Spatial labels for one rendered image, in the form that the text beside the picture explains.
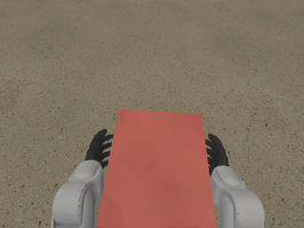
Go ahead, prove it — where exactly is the left robot hand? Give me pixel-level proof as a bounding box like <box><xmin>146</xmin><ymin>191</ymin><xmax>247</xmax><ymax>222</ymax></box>
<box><xmin>85</xmin><ymin>129</ymin><xmax>114</xmax><ymax>169</ymax></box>

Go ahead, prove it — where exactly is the right robot hand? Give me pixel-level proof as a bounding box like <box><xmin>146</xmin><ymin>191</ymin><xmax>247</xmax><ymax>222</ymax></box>
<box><xmin>205</xmin><ymin>133</ymin><xmax>229</xmax><ymax>177</ymax></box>

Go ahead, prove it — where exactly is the carton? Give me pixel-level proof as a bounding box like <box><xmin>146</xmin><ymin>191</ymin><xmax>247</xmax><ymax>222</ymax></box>
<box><xmin>96</xmin><ymin>108</ymin><xmax>217</xmax><ymax>228</ymax></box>

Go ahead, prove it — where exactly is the robot right forearm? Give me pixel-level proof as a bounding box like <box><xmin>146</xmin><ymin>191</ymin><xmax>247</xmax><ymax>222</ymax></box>
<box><xmin>210</xmin><ymin>165</ymin><xmax>265</xmax><ymax>228</ymax></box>

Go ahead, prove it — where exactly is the robot left forearm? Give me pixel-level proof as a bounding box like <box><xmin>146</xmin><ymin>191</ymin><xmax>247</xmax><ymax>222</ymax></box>
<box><xmin>50</xmin><ymin>160</ymin><xmax>104</xmax><ymax>228</ymax></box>

